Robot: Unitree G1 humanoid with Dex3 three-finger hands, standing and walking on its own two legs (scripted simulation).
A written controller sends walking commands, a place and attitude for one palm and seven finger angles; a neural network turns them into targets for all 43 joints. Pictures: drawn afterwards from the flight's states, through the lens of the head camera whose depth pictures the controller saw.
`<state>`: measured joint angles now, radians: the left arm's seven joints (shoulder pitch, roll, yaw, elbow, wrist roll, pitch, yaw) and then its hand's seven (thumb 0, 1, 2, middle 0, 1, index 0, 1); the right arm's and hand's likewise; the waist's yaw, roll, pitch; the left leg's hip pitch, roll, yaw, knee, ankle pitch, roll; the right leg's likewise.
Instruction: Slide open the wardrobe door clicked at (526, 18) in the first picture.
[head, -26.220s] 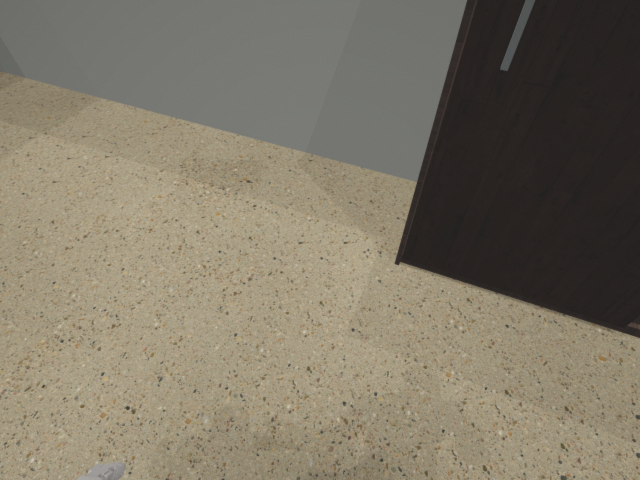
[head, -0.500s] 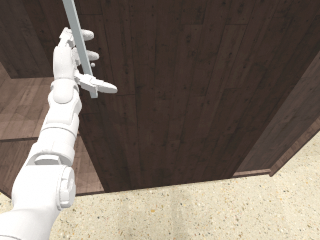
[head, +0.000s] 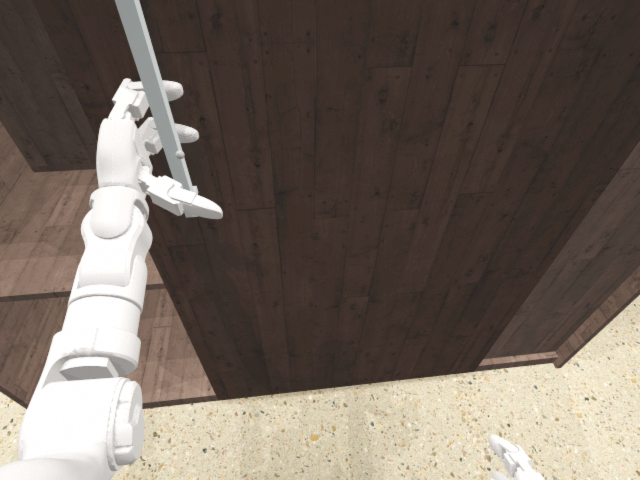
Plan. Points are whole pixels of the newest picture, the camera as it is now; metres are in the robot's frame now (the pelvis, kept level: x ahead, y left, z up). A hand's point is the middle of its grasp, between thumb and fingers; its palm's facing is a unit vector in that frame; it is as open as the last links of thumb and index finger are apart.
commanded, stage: slip the hand off the handle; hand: left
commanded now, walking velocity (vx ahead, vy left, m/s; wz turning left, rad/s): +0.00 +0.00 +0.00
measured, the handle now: (167, 116) +0.47 +0.20 +0.24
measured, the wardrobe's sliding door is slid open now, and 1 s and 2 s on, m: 0.48 0.47 0.47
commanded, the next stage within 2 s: draw the hand back to the body in 0.92 s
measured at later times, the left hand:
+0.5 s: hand (91, 187) +0.37 +0.27 +0.21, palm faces +0.25 -0.96 -0.09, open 14.7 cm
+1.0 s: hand (77, 260) +0.27 +0.23 +0.21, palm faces +0.27 -0.96 -0.10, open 14.7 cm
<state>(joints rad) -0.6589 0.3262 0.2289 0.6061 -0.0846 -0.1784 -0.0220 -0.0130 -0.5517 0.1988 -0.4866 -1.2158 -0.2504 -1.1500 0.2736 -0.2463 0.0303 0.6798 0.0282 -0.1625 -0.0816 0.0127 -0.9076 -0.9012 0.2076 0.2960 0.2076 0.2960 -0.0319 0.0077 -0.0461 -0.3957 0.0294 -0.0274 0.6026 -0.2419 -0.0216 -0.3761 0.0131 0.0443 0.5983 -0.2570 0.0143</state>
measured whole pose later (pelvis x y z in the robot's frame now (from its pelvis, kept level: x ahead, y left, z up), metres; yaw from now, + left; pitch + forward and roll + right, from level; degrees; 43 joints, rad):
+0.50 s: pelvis +0.04 +0.01 +0.01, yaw +2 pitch +1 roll -1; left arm -0.29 0.35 0.34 0.17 -0.19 -0.04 -0.15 -0.01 -0.55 0.20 -0.30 -1.16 -0.26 -1.15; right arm 0.29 -0.25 0.01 0.65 0.04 -0.14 -0.09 0.01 -0.91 -0.90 0.21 0.30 0.21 0.30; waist 0.06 0.02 -0.06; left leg -0.31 0.01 -0.05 0.58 -0.30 -0.02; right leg -0.26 -0.01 0.02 0.55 -0.31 0.02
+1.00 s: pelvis +0.03 +0.00 +0.01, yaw +3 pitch -3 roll +0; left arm 0.06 0.27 0.28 -0.27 -0.23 0.07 -0.12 -0.01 -0.55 0.20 -0.25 -1.15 -0.26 -1.15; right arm 0.20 -0.22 0.06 0.63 0.02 -0.19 -0.09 0.01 -0.91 -0.90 0.21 0.30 0.21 0.30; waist 0.10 0.04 -0.06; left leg -0.23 0.01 -0.07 0.56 -0.28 -0.03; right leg -0.18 -0.01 0.00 0.55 -0.31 0.01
